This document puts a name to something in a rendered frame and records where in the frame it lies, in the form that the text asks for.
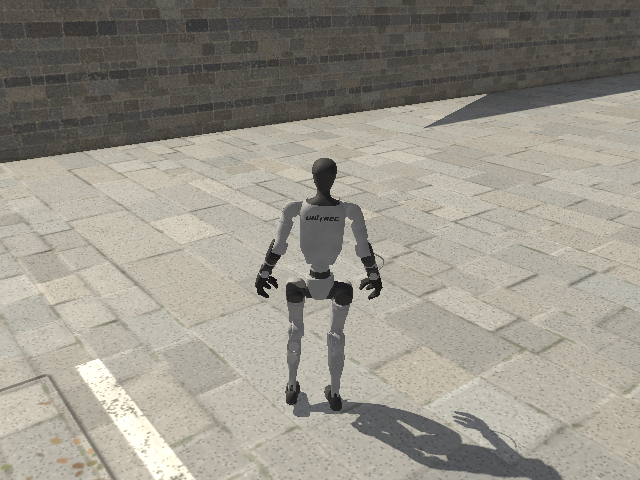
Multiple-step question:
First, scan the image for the robot left forearm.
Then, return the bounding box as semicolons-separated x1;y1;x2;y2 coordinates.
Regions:
259;239;281;278

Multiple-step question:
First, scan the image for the robot right forearm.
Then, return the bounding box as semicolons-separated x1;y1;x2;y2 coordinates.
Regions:
361;242;380;280

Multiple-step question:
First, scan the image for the robot left upper arm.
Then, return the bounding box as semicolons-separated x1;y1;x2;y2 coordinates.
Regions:
271;200;303;255

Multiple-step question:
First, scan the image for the right robot shin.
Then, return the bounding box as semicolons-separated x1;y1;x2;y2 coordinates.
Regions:
328;332;345;398

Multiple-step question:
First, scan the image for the robot right foot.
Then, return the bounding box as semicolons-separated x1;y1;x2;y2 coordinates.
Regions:
324;385;342;411

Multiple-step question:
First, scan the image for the robot right upper arm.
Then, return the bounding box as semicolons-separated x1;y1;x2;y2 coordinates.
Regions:
344;202;371;258

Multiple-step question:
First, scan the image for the robot right hand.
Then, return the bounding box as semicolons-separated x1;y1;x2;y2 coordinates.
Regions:
359;276;383;300

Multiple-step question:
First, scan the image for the robot left hand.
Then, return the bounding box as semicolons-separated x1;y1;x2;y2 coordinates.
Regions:
255;273;278;298

